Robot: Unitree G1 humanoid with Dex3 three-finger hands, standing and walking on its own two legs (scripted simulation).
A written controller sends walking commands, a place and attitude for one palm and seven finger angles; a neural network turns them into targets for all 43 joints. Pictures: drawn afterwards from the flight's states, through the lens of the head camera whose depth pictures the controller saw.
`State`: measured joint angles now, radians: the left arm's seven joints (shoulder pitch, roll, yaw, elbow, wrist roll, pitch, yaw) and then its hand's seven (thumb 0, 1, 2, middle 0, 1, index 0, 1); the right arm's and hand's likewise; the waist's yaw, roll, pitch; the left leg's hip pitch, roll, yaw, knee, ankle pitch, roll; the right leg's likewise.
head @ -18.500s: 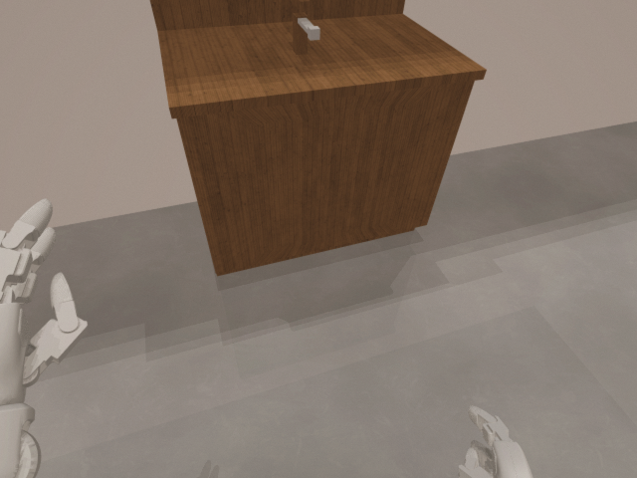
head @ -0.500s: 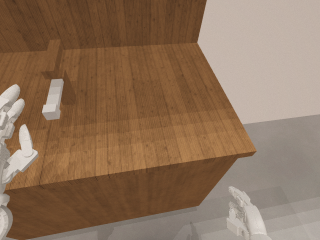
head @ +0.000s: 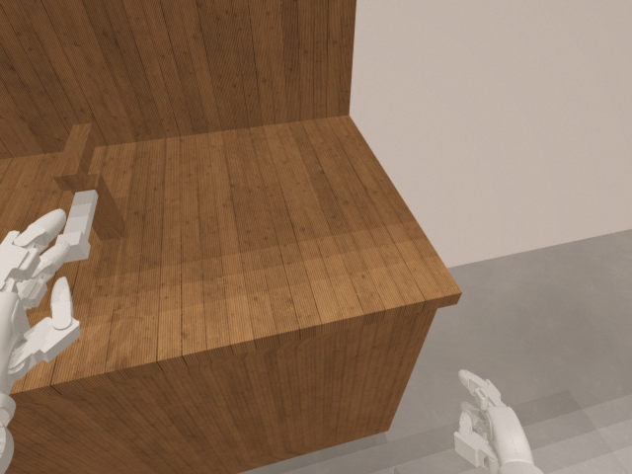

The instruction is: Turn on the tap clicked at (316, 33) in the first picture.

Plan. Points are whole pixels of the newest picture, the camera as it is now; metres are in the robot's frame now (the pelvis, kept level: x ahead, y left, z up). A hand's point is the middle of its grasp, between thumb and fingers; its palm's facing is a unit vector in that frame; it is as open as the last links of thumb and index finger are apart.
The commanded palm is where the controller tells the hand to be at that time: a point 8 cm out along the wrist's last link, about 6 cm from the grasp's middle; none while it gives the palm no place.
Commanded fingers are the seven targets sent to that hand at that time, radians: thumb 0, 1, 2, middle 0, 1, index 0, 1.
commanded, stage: turn the palm inward beside the body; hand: left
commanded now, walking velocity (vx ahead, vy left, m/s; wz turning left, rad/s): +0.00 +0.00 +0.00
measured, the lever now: (73, 246) +0.34 +0.35 +0.11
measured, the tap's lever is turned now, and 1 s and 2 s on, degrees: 0 0 0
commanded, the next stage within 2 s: reach beside the lever's end, fingers flat in 1.90 s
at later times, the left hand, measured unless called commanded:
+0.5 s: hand (90, 320) +0.20 +0.23 +0.18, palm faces +0.42 -0.86 -0.30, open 7.5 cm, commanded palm +0.14 +0.28 +0.18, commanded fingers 0.00 0.90 0.90 -0.20 -0.30 -0.20 -0.30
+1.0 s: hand (85, 340) +0.18 +0.23 +0.17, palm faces +0.47 -0.86 -0.20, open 7.5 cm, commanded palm +0.13 +0.27 +0.18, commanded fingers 0.00 0.90 0.90 -0.20 -0.30 -0.20 -0.30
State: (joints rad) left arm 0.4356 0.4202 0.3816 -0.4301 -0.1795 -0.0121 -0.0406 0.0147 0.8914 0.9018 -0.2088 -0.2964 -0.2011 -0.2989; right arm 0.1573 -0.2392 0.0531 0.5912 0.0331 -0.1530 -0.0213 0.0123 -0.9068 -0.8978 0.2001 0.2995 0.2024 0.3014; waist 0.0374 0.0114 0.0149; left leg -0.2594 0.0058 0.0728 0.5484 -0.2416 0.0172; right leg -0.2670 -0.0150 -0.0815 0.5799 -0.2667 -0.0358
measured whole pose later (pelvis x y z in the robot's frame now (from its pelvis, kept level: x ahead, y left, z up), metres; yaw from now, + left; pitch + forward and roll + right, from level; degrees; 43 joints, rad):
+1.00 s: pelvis +0.01 -0.02 -0.01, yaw +3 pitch -2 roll +0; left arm 0.46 0.30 0.31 -0.53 -0.25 0.09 0.09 0.02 0.89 0.90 -0.21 -0.30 -0.20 -0.30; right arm 0.18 -0.22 0.06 0.67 0.07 -0.27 -0.12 0.01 -0.91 -0.90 0.20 0.30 0.20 0.30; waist 0.09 0.06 -0.04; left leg -0.30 0.02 0.00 0.63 -0.29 -0.01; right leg -0.27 0.00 -0.14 0.63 -0.32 -0.06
